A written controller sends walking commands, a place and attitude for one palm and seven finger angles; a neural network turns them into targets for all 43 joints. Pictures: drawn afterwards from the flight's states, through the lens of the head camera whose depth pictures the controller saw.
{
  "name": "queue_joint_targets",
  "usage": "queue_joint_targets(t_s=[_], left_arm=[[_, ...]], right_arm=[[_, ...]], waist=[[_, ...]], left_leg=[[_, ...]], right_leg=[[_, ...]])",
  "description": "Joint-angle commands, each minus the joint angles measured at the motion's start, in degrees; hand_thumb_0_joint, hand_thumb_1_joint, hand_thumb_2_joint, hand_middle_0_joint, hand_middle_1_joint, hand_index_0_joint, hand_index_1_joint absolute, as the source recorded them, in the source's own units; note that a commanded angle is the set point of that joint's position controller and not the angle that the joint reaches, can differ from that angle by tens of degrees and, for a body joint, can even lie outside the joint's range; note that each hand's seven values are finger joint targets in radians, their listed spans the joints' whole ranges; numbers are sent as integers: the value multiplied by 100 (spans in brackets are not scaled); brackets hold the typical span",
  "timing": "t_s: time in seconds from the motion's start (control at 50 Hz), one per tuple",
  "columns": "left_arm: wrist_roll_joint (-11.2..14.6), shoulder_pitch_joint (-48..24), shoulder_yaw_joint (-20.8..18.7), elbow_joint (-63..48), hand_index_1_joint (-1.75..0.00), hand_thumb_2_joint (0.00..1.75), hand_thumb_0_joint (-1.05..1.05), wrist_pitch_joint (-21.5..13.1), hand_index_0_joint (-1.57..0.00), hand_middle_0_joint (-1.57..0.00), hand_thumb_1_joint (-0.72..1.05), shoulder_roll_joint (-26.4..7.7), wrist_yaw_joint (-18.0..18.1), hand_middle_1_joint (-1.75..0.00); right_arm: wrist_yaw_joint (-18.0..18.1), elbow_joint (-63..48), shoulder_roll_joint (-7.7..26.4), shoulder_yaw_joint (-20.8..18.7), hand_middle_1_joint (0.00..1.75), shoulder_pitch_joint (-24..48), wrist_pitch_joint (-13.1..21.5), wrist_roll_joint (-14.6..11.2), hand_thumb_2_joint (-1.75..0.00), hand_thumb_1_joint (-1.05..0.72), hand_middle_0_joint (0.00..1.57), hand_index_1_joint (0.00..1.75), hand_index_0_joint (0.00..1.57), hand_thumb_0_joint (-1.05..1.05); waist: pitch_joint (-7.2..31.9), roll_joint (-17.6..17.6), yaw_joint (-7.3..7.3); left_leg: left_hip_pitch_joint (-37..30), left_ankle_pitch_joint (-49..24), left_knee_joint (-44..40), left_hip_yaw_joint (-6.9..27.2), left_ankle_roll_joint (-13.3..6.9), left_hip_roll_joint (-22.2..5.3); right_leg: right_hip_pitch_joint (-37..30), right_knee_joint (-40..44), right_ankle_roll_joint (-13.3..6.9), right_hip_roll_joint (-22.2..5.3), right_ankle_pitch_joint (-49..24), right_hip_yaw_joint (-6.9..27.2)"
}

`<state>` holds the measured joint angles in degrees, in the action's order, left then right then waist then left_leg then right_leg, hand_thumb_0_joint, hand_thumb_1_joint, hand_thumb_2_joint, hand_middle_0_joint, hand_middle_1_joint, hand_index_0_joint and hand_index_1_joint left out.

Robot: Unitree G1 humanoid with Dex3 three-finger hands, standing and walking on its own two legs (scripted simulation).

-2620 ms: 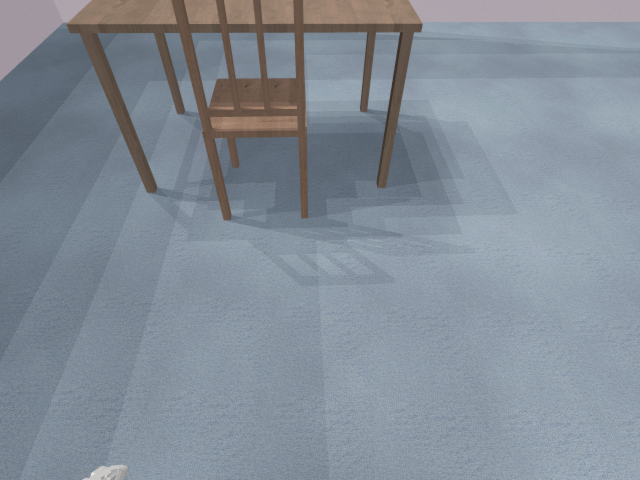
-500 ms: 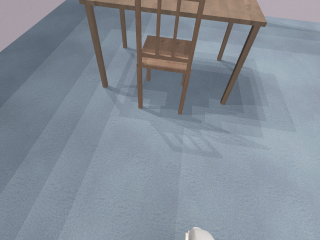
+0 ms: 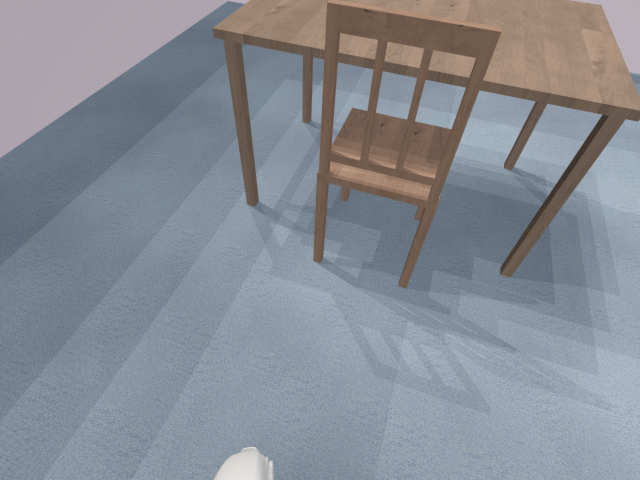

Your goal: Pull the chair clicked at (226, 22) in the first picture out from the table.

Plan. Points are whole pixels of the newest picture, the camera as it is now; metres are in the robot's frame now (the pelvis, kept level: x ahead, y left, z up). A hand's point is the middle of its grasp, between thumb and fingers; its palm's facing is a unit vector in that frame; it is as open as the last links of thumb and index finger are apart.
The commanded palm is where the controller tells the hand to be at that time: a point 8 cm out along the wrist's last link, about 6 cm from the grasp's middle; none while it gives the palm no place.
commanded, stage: walk to a spot facing it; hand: left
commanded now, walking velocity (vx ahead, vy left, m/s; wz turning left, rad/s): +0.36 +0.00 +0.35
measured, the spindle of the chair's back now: (372, 106) +0.98 -0.09 -0.06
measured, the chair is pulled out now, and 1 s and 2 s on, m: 0.00 0.00 0.00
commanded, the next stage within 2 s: turn to face it in 0.20 s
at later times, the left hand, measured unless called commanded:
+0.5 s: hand (175, 414) +0.24 +0.24 -0.17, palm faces +0.10 -0.98 -0.16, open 7.3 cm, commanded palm none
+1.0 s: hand (208, 318) +0.40 +0.22 -0.17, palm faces -0.11 -0.97 -0.21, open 7.3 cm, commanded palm none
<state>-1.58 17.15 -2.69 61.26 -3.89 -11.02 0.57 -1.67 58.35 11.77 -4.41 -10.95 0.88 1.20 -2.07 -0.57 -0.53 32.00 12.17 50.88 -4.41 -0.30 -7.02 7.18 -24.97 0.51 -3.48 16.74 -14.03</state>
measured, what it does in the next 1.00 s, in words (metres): walks ahead: left foot, then right foot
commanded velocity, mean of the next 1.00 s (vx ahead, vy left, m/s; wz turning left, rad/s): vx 0.07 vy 0.00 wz -0.24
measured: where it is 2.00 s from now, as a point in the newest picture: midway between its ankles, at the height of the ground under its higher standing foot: (326, 399)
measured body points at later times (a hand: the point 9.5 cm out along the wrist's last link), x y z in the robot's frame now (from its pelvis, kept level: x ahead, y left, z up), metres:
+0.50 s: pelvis +0.21 +0.06 +0.01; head +0.22 +0.08 +0.46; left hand +0.23 +0.29 -0.16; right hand +0.23 -0.17 -0.14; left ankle +0.17 +0.12 -0.74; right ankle +0.28 -0.08 -0.67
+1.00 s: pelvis +0.31 +0.05 +0.00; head +0.33 +0.04 +0.45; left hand +0.41 +0.27 -0.15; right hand +0.35 -0.20 -0.15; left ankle +0.35 +0.18 -0.71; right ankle +0.31 -0.06 -0.74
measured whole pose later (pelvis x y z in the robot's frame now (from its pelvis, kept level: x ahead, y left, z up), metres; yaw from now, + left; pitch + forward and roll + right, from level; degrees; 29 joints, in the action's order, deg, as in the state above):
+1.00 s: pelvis +0.31 +0.05 +0.00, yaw -10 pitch +0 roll +0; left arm -1.2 10.8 -3.5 56.5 1.5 -10.0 0.3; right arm 1.5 57.0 10.4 -2.7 -8.3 -0.9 0.4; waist -3.1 -0.4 0.6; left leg 22.2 22.6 44.6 -2.1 3.2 -4.3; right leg 15.9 -29.2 -1.6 1.1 13.0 -0.4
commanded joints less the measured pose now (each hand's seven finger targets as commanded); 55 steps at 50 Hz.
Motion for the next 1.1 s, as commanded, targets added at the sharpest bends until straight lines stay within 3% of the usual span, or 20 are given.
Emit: queue_joint_targets(t_s=[0.0, 0.04, 0.08, 0.1, 0.12, 0.18, 0.26, 0.38, 0.56, 0.6, 0.62, 0.64, 0.66, 0.68, 0.78, 0.94, 1.0, 1.04, 1.06, 1.08], left_arm=[[-17, 507, -104, -134, -30, 90, 0, -96, -20, -20, 90, -780, 22, -30], [-14, 528, -132, -124, -30, 90, 0, -64, -20, -20, 90, -906, 24, -30], [22, 447, -153, -147, -30, 90, 0, -29, -20, -20, 90, -950, 13, -30], [78, 575, -138, -303, -30, 90, 0, -3, -20, -20, 90, -684, -50, -30], [97, 412, -59, -589, -30, 90, 0, -17, -20, -20, 90, -512, -87, -30], [50, -51, -80, -434, -30, 90, 0, 46, -20, -20, 90, -492, -81, -30], [-4, 574, -38, -90, -30, 90, 0, 237, -20, -20, 90, -220, -93, -30], [22, 301, -48, -127, -30, 90, 0, 414, -20, -20, 90, -107, -9, -30], [30, -575, -117, -615, -30, 90, 0, 456, -20, -20, 90, -136, -58, -30], [5, 107, -155, -495, -30, 90, 0, 379, -20, -20, 90, -258, -64, -30], [-20, 562, -213, -361, -30, 90, 0, 292, -20, -20, 90, -504, -47, -30], [-47, 1005, -327, -285, -30, 90, 0, 208, -20, -20, 90, -1074, 34, -30], [110, 1130, -293, -279, -30, 90, 0, 230, -20, -20, 90, -1191, 77, -30], [99, 847, -330, -375, -30, 90, 0, 257, -20, -20, 90, -1174, 127, -30], [34, -450, -255, -738, -30, 90, 0, 299, -20, -20, 90, -762, 170, -30], [0, -425, -353, -806, -30, 90, 0, 444, -20, -20, 90, -989, 58, -30], [75, -647, -341, -910, -30, 90, 0, 523, -20, -20, 90, -886, 53, -30], [127, -349, -231, -1008, -30, 90, 0, 559, -20, -20, 90, -333, -15, -30], [57, -496, -223, -1110, -30, 90, 0, 581, -20, -20, 90, -452, -25, -30], [-1, -679, -270, -1076, -30, 90, 0, 594, -20, -20, 90, -569, -60, -30]], right_arm=[[-152, -412, -66, 125, 30, 329, 89, 17, -90, -90, 20, 30, 20, 0], [-136, -441, 70, 101, 30, 266, 122, 14, -90, -90, 20, 30, 20, 0], [-61, -154, 471, -12, 30, -840, 177, 69, -90, -90, 20, 30, 20, 0], [27, -8, 1193, -189, 30, -1652, 215, 134, -90, -90, 20, 30, 20, 0], [111, 79, 1601, -242, 30, -2006, 192, 54, -90, -90, 20, 30, 20, 0], [238, -124, 952, -50, 30, -874, 252, -24, -90, -90, 20, 30, 20, 0], [256, -60, 489, 111, 30, -521, 384, -54, -90, -90, 20, 30, 20, 0], [335, 118, 337, 153, 30, -806, 375, -52, -90, -90, 20, 30, 20, 0], [427, 270, 501, 63, 30, -991, 156, 37, -90, -90, 20, 30, 20, 0], [417, 228, 632, 32, 30, -849, 123, -5, -90, -90, 20, 30, 20, 0], [394, 176, 609, 31, 30, -884, 116, -60, -90, -90, 20, 30, 20, 0], [366, 29, 310, 57, 30, -996, 127, -130, -90, -90, 20, 30, 20, 0], [392, -93, 252, 99, 30, -782, 89, -139, -90, -90, 20, 30, 20, 0], [406, -156, 142, 128, 30, -456, 42, -125, -90, -90, 20, 30, 20, 0], [337, 6, 42, 132, 30, -631, -166, -24, -90, -90, 20, 30, 20, 0], [338, -313, 163, 124, 30, -191, -132, -65, -90, -90, 20, 30, 20, 0], [369, -187, 257, 129, 30, -699, -49, -67, -90, -90, 20, 30, 20, 0], [366, -323, 1010, 36, 30, -688, -9, 48, -90, -90, 20, 30, 20, 0], [359, -401, 1136, 4, 30, -704, -27, 71, -90, -90, 20, 30, 20, 0], [379, -405, 1047, 23, 30, -599, -8, 101, -90, -90, 20, 30, 20, 0]], waist=[[-358, 656, 199], [-318, 654, 87], [237, 53, -472], [890, -1298, -766], [1011, -1940, -758], [271, -319, -329], [206, -405, 142], [-49, -360, 193], [-294, -539, -52], [150, -349, 297], [508, 82, 464], [992, 1370, 512], [1045, 1170, 505], [1094, 1032, 522], [623, 486, -73], [443, 1015, 103], [428, 684, -150], [242, -1474, -53], [82, -1642, -159], [-139, -1329, -196]], left_leg=[[-441, -88, -954, -282, -67, 126], [-859, 130, -1294, -411, -164, 245], [-2701, 20, -1996, -485, -309, 496], [-3965, 141, -2640, 1413, -748, -681], [-4428, -294, -3445, 3176, -1320, -1755], [-2981, -220, -3653, 2215, -1132, -1462], [-2195, -1192, -3895, 837, -833, -746], [-2576, -3214, -3775, 104, -678, -753], [-3026, -3755, -2779, -195, -769, -1178], [-3095, -3975, -1773, -446, -542, -1010], [-2570, -3385, -776, -617, -287, -712], [-1011, -480, 900, -901, 101, 53], [-471, 2344, 1982, -296, 246, 482], [-283, 2276, 2133, 365, 205, 296], [-709, 1312, 1190, 299, 369, 85], [-1143, 1072, -799, 66, 357, 414], [-2388, -65, -2507, -5, 284, 406], [-2543, -37, -3621, 1987, -486, -1367], [-2054, 939, -4077, 2706, -926, -1863], [-1852, 1613, -4283, 2616, -964, -1757]], right_leg=[[180, 1193, -576, -1505, -1034, 691], [-26, 791, -548, -1575, -1628, 554], [469, -1093, -318, -1241, -2376, 19], [1642, -3021, 23, -527, -892, -188], [2865, -4457, 128, 48, 1707, 339], [3113, -5018, 39, -603, 608, 1263], [2216, -4148, 140, -580, -99, 1163], [2495, -3522, 188, -350, -553, 1254], [1856, -1592, -109, -6, -39, 889], [974, -783, -158, 214, -593, 702], [-36, -235, -253, 43, -1919, 916], [-1311, -165, -932, -1440, -4664, 2916], [-1210, 67, -1719, -2194, -6251, 3542], [-932, 184, -1755, -1957, -5401, 3442], [508, 476, -1225, -1135, -3528, 2235], [478, 409, -1111, -830, -2506, 2558], [1023, -103, -666, -499, -1705, 2405], [1992, -1489, -90, 465, 902, 1430], [2164, -2566, -49, 483, 1717, 1376], [2348, -3300, -91, 353, 1529, 1617]])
